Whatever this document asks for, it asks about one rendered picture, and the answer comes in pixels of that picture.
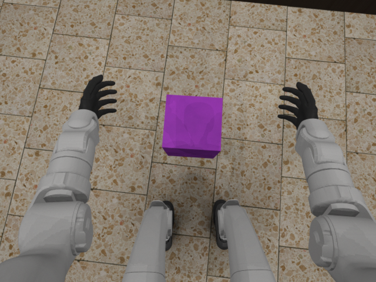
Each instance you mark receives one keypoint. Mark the carton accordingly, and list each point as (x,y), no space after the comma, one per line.
(192,126)

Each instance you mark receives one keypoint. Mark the right robot foot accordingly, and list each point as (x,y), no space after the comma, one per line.
(222,244)

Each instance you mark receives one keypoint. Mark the robot right thigh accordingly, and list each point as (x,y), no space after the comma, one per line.
(247,260)

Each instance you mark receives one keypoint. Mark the right robot forearm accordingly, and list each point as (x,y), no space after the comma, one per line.
(332,191)

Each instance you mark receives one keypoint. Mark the left robot forearm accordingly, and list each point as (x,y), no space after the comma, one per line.
(67,178)

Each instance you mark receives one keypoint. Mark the robot right upper arm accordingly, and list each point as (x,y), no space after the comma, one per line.
(344,246)

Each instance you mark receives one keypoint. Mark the robot left upper arm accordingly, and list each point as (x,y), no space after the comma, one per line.
(53,234)

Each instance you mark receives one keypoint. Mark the right robot hand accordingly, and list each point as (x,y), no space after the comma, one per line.
(306,104)

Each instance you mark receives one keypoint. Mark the left robot hand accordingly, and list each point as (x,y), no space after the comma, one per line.
(91,95)

